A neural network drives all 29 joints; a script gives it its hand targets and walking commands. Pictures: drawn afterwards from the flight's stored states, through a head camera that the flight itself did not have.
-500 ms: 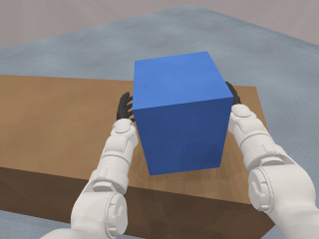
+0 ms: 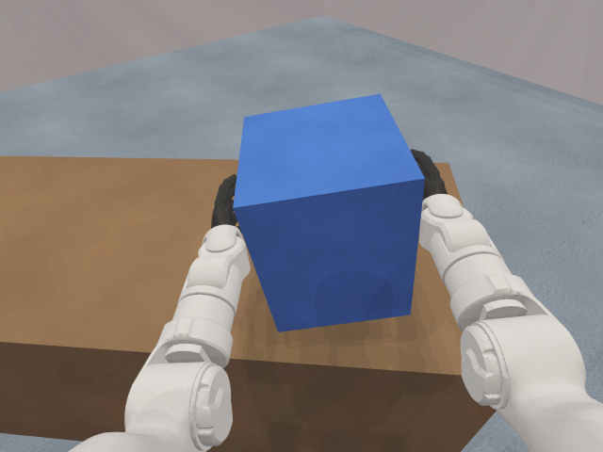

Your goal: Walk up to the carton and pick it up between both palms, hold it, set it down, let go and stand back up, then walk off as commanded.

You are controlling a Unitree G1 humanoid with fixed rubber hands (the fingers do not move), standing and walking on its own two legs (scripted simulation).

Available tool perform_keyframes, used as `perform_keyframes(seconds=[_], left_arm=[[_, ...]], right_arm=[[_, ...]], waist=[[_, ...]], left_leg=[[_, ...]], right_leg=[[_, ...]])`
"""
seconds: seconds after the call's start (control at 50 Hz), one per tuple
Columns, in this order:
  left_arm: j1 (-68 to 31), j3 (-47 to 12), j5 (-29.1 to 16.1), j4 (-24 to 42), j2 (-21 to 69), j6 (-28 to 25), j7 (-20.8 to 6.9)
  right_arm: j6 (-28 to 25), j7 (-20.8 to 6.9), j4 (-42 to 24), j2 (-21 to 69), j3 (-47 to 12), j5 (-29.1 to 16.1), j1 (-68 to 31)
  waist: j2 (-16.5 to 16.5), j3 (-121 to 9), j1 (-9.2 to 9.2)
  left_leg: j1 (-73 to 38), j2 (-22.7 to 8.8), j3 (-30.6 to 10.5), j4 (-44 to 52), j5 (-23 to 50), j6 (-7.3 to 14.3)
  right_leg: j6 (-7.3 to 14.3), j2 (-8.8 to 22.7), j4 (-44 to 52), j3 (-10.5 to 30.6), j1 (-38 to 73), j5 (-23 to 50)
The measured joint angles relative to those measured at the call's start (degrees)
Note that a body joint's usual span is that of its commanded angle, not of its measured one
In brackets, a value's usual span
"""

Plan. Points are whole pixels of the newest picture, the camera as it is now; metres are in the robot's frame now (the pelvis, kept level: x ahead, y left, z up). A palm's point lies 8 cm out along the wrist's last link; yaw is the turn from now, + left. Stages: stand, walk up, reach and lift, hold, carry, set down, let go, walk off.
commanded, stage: reach and lift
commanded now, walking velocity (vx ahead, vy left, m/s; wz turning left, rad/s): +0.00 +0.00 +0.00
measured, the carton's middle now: (327, 216) +0.42 +0.03 +0.12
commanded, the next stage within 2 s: hold in 1.04 s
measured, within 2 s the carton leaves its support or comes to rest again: neither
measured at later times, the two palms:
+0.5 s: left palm (218, 204) +0.37 +0.18 +0.17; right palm (437, 194) +0.41 -0.11 +0.18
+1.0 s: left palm (219, 192) +0.38 +0.17 +0.18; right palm (442, 190) +0.40 -0.12 +0.18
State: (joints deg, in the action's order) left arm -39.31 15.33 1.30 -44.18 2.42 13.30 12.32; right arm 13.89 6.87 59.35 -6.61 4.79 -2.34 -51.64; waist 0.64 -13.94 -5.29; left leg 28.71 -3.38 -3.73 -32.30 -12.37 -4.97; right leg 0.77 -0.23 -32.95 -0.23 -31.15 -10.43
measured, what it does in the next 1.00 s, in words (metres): stands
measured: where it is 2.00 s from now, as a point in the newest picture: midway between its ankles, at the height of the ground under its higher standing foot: outside the picture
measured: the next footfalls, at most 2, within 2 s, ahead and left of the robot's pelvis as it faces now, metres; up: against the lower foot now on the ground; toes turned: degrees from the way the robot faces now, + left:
none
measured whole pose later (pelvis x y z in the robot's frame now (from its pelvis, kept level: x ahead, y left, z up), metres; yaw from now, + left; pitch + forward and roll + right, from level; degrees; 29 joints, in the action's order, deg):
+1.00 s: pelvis +0.00 +0.00 +0.00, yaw +0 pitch +4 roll +0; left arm -46.4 15.3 1.3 -43.9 -2.1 23.0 7.8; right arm 21.8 11.3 52.5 -4.7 5.8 -3.3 -51.3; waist 0.6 -13.2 -2.9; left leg 24.2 -3.4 -3.8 -32.3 -12.7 -4.7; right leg 0.4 -0.2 -32.0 -0.2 -26.1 -10.3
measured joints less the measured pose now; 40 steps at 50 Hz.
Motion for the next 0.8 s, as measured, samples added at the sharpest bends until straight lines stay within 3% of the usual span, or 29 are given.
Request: perform_keyframes(seconds=[0.32, 0.8], left_arm=[[-3.30, 0.00, -0.02, 0.28, -2.18, 4.90, -2.29], [-6.32, 0.00, -0.02, 0.31, -4.45, 8.40, -4.31]], right_arm=[[4.53, 2.33, -3.92, 0.74, 0.00, -0.29, 0.29], [5.73, 3.98, -5.16, 2.06, 0.97, -0.32, 0.32]], waist=[[0.00, 0.59, 1.14], [0.00, 0.86, 2.10]], left_leg=[[-2.57, 0.00, -0.03, 0.00, -0.15, 0.02], [-3.70, 0.02, -0.06, 0.00, -0.21, 0.22]], right_leg=[[-0.18, 0.00, 0.41, 0.00, 2.78, 0.05], [-0.31, 0.00, 0.71, 0.00, 4.06, 0.14]])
